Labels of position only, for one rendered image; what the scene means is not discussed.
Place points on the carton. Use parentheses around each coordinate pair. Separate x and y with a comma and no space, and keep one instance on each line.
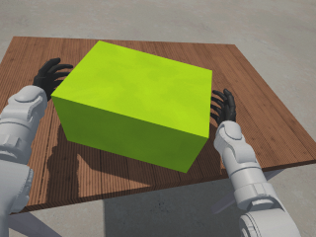
(136,104)

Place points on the robot right upper arm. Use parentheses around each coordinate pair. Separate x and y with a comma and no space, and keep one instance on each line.
(267,223)

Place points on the robot left hand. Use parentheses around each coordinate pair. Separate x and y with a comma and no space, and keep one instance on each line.
(46,78)

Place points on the robot left upper arm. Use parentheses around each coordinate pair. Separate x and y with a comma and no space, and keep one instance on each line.
(15,185)

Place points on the robot right forearm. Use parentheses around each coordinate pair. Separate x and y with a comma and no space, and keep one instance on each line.
(252,192)

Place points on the robot left forearm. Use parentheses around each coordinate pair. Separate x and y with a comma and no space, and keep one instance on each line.
(19,123)

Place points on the robot right hand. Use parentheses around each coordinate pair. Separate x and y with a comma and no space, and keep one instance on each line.
(227,110)

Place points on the table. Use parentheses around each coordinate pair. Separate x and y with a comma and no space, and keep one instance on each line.
(66,172)

